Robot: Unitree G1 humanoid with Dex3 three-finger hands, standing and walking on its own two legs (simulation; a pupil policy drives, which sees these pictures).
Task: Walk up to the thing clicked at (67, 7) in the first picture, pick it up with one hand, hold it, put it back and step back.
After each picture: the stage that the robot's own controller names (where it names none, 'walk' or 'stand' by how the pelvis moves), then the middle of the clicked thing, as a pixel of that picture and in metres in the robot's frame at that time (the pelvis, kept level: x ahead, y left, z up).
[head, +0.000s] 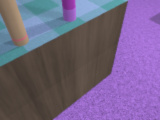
stand; out of the picture +0.79 +0.09 +0.13
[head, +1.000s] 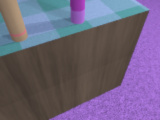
rise first; out of the picture +0.72 +0.06 +0.15
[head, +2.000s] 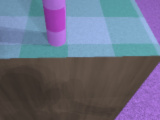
rise first; (54, 12) +0.50 +0.15 +0.17
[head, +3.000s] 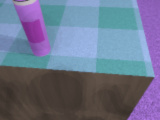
stand; (33, 23) +0.47 +0.20 +0.17
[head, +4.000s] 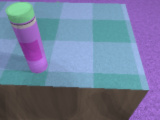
stand; (30, 42) +0.44 +0.20 +0.12
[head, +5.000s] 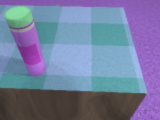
stand; (29, 46) +0.43 +0.20 +0.12
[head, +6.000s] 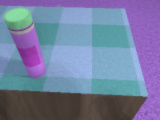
stand; (29, 48) +0.42 +0.20 +0.12
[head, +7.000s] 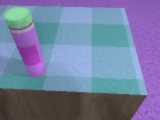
stand; (29, 47) +0.43 +0.20 +0.12
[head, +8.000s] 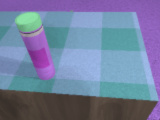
rise first; (38, 50) +0.42 +0.19 +0.13
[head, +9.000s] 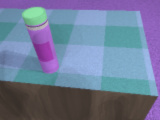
go down; (43, 44) +0.45 +0.19 +0.13
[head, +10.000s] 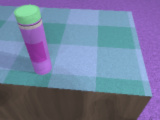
go down; (36, 44) +0.44 +0.18 +0.13
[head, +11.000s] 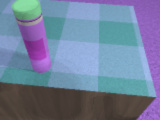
go down; (35, 41) +0.44 +0.17 +0.14
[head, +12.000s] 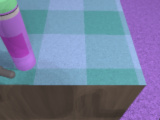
close in; (15, 36) +0.43 +0.20 +0.16
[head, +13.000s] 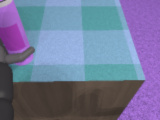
lift; (10, 28) +0.45 +0.20 +0.17
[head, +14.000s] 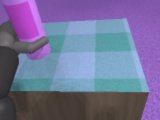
lift; (23, 12) +0.35 +0.15 +0.34
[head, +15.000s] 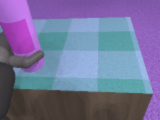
hold; (18, 26) +0.33 +0.17 +0.31
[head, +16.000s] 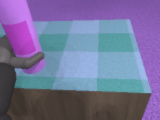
hold; (20, 29) +0.33 +0.17 +0.30
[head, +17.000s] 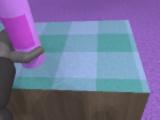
crouch; (19, 23) +0.34 +0.17 +0.32
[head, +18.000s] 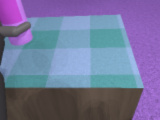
crouch; out of the picture +0.43 +0.20 +0.33
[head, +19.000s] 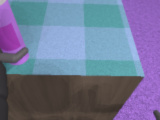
lower; (4, 28) +0.45 +0.21 +0.17
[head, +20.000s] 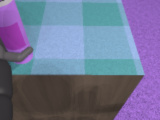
lower; (10, 27) +0.45 +0.20 +0.17
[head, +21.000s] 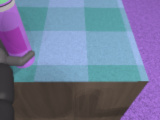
lower; (11, 32) +0.44 +0.20 +0.17
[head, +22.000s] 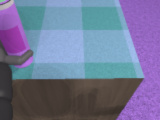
lower; (10, 31) +0.45 +0.20 +0.17
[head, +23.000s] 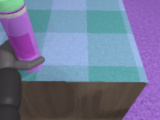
open; (22, 37) +0.42 +0.18 +0.17
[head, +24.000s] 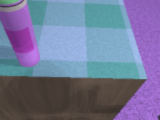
sink last; (20, 30) +0.43 +0.17 +0.17
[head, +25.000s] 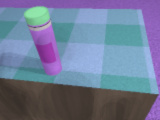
sink last; (46, 45) +0.43 +0.18 +0.14
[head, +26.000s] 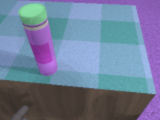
stand; (41, 44) +0.42 +0.17 +0.13
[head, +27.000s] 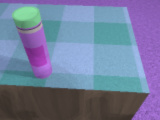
stand; (36, 47) +0.42 +0.17 +0.13
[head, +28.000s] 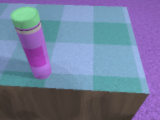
stand; (35, 48) +0.41 +0.18 +0.13
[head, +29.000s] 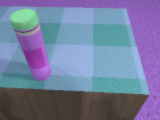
stand; (34, 49) +0.41 +0.18 +0.13
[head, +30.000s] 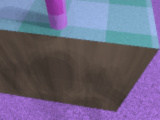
walk; out of the picture +0.58 +0.12 +0.16
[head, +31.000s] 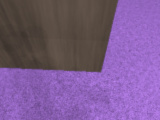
walk; out of the picture +0.91 +0.23 +0.15
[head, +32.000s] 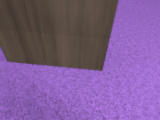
walk; out of the picture +1.12 +0.16 +0.14
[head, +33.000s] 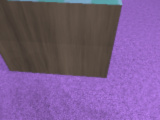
stand; out of the picture +1.03 +0.17 +0.13
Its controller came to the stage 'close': yes
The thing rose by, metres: 0.20
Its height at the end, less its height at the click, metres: +0.00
